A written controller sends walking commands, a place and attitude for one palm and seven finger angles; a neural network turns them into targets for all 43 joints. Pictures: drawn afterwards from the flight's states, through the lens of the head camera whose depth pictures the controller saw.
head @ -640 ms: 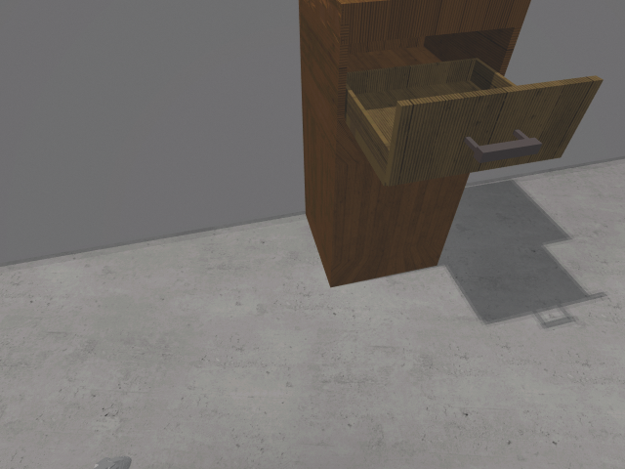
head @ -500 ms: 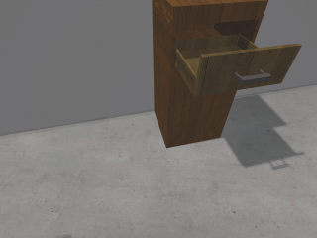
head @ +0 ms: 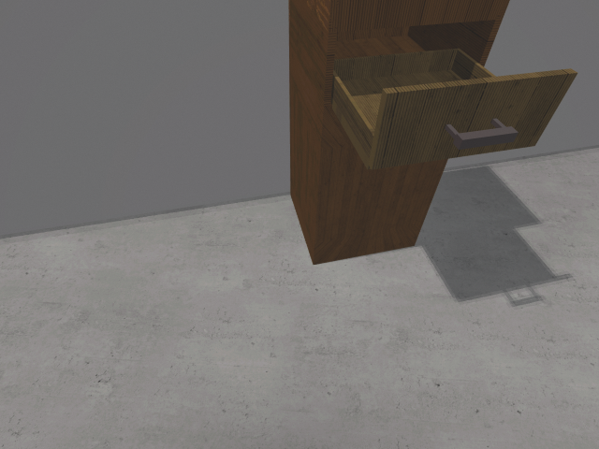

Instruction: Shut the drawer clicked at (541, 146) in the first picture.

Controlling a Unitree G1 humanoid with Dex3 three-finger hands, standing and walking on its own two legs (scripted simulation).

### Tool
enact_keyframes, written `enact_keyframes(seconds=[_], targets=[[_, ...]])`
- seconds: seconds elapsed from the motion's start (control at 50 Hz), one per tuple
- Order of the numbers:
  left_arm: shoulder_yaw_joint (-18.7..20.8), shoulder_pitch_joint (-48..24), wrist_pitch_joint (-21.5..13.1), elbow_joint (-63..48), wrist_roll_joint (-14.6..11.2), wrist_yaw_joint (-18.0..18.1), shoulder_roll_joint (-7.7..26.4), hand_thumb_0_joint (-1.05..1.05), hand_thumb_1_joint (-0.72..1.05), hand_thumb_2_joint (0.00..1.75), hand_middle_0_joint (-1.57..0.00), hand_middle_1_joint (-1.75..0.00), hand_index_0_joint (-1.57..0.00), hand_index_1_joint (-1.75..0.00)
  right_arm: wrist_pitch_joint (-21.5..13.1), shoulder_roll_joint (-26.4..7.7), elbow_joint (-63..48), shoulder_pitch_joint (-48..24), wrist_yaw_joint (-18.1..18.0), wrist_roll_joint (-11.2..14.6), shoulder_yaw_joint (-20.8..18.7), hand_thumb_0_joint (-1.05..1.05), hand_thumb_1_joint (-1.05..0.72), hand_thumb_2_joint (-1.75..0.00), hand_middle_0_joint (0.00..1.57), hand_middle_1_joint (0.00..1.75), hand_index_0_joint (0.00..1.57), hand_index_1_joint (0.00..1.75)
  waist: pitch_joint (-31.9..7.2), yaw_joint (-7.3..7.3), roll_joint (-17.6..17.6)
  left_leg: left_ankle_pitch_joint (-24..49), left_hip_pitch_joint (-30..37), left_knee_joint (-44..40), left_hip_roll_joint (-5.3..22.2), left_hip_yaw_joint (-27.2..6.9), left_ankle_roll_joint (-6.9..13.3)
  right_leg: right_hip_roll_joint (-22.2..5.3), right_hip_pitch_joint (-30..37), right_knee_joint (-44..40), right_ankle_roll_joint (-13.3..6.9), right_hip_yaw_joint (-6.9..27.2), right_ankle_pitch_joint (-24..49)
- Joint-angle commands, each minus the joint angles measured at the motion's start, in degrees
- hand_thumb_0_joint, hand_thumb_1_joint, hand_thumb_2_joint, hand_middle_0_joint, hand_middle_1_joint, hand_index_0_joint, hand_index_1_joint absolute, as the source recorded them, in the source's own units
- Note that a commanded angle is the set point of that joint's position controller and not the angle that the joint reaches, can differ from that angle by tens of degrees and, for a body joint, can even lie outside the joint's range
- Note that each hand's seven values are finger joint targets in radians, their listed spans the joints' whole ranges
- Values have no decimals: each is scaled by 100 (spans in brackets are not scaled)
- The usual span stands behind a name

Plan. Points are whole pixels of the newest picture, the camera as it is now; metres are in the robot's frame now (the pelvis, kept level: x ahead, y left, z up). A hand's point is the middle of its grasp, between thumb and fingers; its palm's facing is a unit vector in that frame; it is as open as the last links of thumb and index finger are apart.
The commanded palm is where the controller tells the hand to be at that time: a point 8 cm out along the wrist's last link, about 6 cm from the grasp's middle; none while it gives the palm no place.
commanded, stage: stand and wait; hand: left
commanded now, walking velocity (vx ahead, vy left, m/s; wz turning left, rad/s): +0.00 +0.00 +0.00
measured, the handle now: (479, 131) +0.71 -0.33 +0.06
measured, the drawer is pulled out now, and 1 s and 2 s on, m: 0.30 0.30 0.30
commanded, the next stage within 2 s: look at it before walking up in 0.18 s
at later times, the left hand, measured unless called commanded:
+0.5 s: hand out of the picture +0.09 +0.24 -0.15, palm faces -0.03 -0.94 -0.34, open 7.4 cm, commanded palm none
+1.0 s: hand out of the picture +0.09 +0.24 -0.15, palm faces -0.03 -0.94 -0.35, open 7.4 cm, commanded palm none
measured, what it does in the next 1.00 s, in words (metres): stands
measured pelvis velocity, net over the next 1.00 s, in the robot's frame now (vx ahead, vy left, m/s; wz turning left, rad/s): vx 0.02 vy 0.00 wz -0.02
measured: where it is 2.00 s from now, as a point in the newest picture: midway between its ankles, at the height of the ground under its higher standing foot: outside the picture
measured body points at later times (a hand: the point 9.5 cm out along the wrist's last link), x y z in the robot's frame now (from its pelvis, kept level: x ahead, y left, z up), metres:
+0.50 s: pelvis +0.01 +0.00 +0.00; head +0.01 +0.00 +0.45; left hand +0.09 +0.29 -0.13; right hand +0.10 -0.30 -0.13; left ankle +0.02 +0.12 -0.74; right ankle +0.02 -0.13 -0.74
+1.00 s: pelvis +0.02 +0.00 +0.00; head +0.02 -0.01 +0.45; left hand +0.09 +0.29 -0.13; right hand +0.10 -0.30 -0.13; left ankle +0.02 +0.12 -0.74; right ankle +0.02 -0.13 -0.74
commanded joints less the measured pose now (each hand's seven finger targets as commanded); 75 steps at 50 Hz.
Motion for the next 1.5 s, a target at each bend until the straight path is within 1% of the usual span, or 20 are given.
enact_keyframes(seconds=[0.0, 0.14, 0.6, 0.92, 0.98, 1.04, 1.1, 1.12, 1.16, 1.2, 1.22, 1.24, 1.26, 1.28, 1.3, 1.32, 1.34, 1.38, 1.44, 1.48], targets=[[245, -335, -142, -376, -22, 58, 1147, 0, 90, 90, -20, -30, -20, -30, -165, -1150, -375, -358, -100, 26, -234, 0, -90, -90, 20, 30, 20, 30, -342, 10, -45, 134, 17, -545, 672, -618, 185, -582, 53, -535, -224, 613, -95], [245, -358, -139, -359, -12, 63, 1163, 0, 90, 90, -20, -30, -20, -30, -157, -1158, -347, -393, -96, 32, -229, 0, -90, -90, 20, 30, 20, 30, -217, 26, -36, 169, -10, -597, 679, -622, 187, -579, 50, -554, -210, 578, -6], [259, -451, -178, -396, -15, 63, 1201, 0, 90, 90, -20, -30, -20, -30, -165, -1170, -362, -561, -107, 35, -209, 0, -90, -90, 20, 30, 20, 30, -455, 2, -70, 735, 347, -582, 707, -518, 141, -615, 300, -609, -214, 585, 745], [286, -469, -144, -402, -11, 54, 1214, 0, 90, 90, -20, -30, -20, -30, -166, -1208, -348, -531, -140, 29, -221, 0, -90, -90, 20, 30, 20, 30, -337, 0, -56, 828, 494, -566, 760, -418, 126, -573, 205, -614, -229, 653, 974], [217, -131, 36, -410, -17, 88, 611, 0, 90, 90, -20, -30, -20, -30, -50, -532, -342, -119, -170, 15, -139, 0, -90, -90, 20, 30, 20, 30, -371, -34, -78, 896, 509, -226, 798, -105, 16, -544, -37, -240, -162, 739, 1388], [284, 5, 142, -587, 1, 71, 596, 0, 90, 90, -20, -30, -20, -30, 35, -586, -530, 17, -216, 13, -239, 0, -90, -90, 20, 30, 20, 30, -309, -34, 34, 807, 518, -59, 935, -31, 58, -396, -421, 172, -151, 755, 1370], [346, 73, 214, -806, 19, 20, 518, 0, 90, 90, -20, -30, -20, -30, 84, -693, -766, -19, -232, 1, -353, 0, -90, -90, 20, 30, 20, 30, -166, -5, 268, 435, 330, -123, 1249, -168, 235, -138, -820, 765, -100, 646, 926], [359, 129, 236, -864, 23, 0, 467, 0, 90, 90, -20, -30, -20, -30, 92, -727, -847, -72, -231, -2, -397, 0, -90, -90, 20, 30, 20, 30, -107, 16, 441, 316, 203, -197, 1416, -251, 335, -41, -918, 1098, -72, 544, 619], [397, 250, 282, -957, 25, -28, 306, 0, 90, 90, -20, -30, -20, -30, 75, -752, -969, -144, -219, -6, -458, 0, -90, -90, 20, 30, 20, 30, -86, 79, 938, 621, 2, -434, 1919, -471, 718, 100, -1048, 2107, 16, 170, -971], [453, 394, 312, -1055, 17, -51, 204, 0, 90, 90, -20, -30, -20, -30, 65, -688, -1125, -304, -211, -21, -483, 0, -90, -90, 20, 30, 20, 30, -35, 161, 1106, 926, -293, -348, 2152, -362, 907, -113, -900, 2494, 28, 115, -1661], [476, 552, 302, -1054, 20, -68, 175, 0, 90, 90, -20, -30, -20, -30, 72, -661, -1183, -433, -211, -36, -499, 0, -90, -90, 20, 30, 20, 30, -1, 279, 1023, 966, -494, -47, 2105, -151, 806, -182, -637, 2216, 4, 114, -1502], [506, 888, 281, -1004, 34, -81, 170, 0, 90, 90, -20, -30, -20, -30, 90, -645, -1246, -561, -207, -31, -516, 0, -90, -90, 20, 30, 20, 30, -111, 452, 686, 736, -691, 464, 1936, 99, 605, -162, -254, 1692, -14, 53, -985], [562, 1219, 220, -924, 67, -69, 281, 0, 90, 90, -20, -30, -20, -30, 135, -524, -1287, -592, -198, -10, -517, 0, -90, -90, 20, 30, 20, 30, -140, 613, -73, 136, -1061, 1552, 1466, 515, 223, -297, 169, 620, -64, 359, 34], [682, 1236, 109, -992, 158, 26, 909, 0, 90, 90, -20, -30, -20, -30, 183, 7, -1440, -311, -172, 21, -446, 0, -90, -90, 20, 30, 20, 30, -97, 475, -2236, -1947, -2177, 3244, 377, 983, -297, -1632, 335, -615, -443, 2722, 1019], [673, 1319, 129, -1045, 58, 96, 979, 0, 90, 90, -20, -30, -20, -30, 212, -68, -1551, -507, -180, 14, -443, 0, -90, -90, 20, 30, 20, 30, -77, 528, -1852, -2323, -2151, 3964, 203, 162, -252, -1966, -116, -926, -842, 3312, 1607], [693, 994, 130, -1120, 44, 133, 845, 0, 90, 90, -20, -30, -20, -30, 240, -127, -1454, -347, -176, 31, -480, 0, -90, -90, 20, 30, 20, 30, -120, 306, -1540, -1905, -2073, 4237, 356, -170, -181, -1725, -215, -987, -939, 2974, 763], [691, 739, 138, -1220, 31, 141, 668, 0, 90, 90, -20, -30, -20, -30, 243, -109, -1413, -420, -169, 24, -507, 0, -90, -90, 20, 30, 20, 30, 106, 254, -1168, -1615, -2138, 4375, 440, -147, -183, -1533, -457, -926, -896, 2897, 449], [625, 511, 87, -1311, -2, 106, 426, 0, 90, 90, -20, -30, -20, -30, 219, -71, -1303, -281, -144, -8, -503, 0, -90, -90, 20, 30, 20, 30, -33, 115, -657, -1006, -2055, 4394, 465, -195, -252, -1162, -362, -748, -883, 2402, 491], [649, 708, 45, -1284, -11, 101, 353, 0, 90, 90, -20, -30, -20, -30, 232, 32, -1262, -114, -149, -20, -507, 0, -90, -90, 20, 30, 20, 30, -451, 126, -558, -749, -2028, 4142, 393, -149, -345, -951, 131, -667, -779, 2181, 502], [676, 816, 65, -1266, -1, 94, 337, 0, 90, 90, -20, -30, -20, -30, 242, 76, -1299, -199, -174, -25, -502, 0, -90, -90, 20, 30, 20, 30, -467, 185, -558, -798, -2087, 4037, 358, -167, -378, -942, 170, -730, -788, 2339, 250]])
